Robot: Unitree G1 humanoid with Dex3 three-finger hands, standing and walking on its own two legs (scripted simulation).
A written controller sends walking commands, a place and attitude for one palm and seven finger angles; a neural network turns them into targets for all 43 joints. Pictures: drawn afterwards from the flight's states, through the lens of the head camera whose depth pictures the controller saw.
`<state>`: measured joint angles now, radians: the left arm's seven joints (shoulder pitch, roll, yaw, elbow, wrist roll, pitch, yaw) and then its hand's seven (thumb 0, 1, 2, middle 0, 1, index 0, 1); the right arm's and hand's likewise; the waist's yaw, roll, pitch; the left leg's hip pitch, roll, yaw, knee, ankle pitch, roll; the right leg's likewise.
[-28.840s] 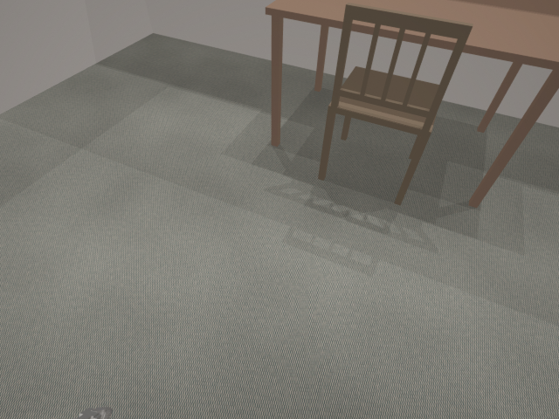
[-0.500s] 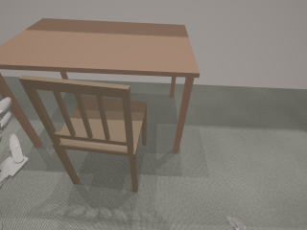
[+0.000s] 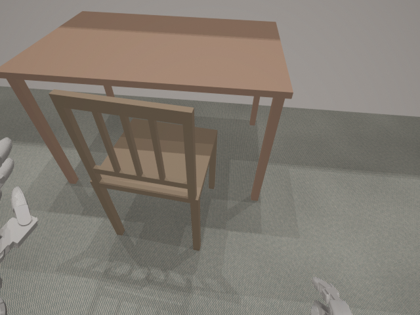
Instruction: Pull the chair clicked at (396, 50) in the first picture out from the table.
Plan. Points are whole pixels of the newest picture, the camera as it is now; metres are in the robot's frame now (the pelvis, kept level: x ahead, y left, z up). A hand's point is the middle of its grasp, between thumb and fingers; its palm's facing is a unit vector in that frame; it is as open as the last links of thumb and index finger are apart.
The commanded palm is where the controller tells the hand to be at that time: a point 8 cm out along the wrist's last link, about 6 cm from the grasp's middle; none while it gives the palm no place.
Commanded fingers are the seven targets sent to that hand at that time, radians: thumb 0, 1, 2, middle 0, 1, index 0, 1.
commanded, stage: stop stepping back and stand still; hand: left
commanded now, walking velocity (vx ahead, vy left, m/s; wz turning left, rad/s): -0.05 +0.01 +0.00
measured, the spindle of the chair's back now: (132, 147) +0.63 +0.31 -0.11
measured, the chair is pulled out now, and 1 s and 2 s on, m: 0.17 0.17 0.17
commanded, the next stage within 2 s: let the arm hang, fingers relaxed in 0.68 s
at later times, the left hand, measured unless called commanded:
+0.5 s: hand (27, 202) +0.23 +0.30 +0.16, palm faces +0.42 -0.81 -0.42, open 7.4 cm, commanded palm +0.17 +0.33 +0.18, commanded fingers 0.00 0.90 0.90 -0.20 -0.30 -0.20 -0.30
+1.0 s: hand (91, 314) +0.15 +0.26 -0.14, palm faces -0.02 -0.95 -0.31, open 7.4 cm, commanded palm none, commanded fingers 0.00 0.90 0.90 -0.20 -0.30 -0.20 -0.30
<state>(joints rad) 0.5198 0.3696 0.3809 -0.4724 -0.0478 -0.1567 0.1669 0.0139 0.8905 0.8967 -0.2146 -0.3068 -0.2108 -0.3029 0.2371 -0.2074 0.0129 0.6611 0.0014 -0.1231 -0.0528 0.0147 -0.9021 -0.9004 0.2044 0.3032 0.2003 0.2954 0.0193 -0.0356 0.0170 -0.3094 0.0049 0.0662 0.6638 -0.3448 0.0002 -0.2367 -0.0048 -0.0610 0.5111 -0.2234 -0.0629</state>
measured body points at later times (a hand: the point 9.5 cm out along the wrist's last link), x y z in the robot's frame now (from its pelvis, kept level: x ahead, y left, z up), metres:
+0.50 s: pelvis +0.02 +0.03 +0.00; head +0.03 +0.04 +0.45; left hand +0.20 +0.34 +0.18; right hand +0.20 -0.20 -0.07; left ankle +0.04 +0.13 -0.74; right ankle +0.04 -0.08 -0.74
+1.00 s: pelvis +0.02 +0.05 -0.01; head +0.03 +0.04 +0.44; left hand +0.15 +0.31 -0.11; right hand +0.15 -0.21 -0.13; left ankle +0.04 +0.13 -0.74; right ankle +0.04 -0.08 -0.74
